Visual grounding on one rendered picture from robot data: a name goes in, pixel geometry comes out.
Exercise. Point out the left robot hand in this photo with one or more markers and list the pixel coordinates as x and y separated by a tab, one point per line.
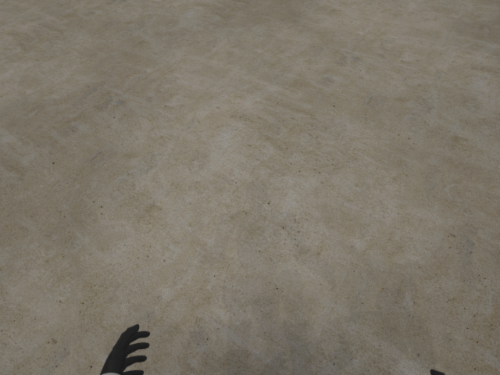
117	360

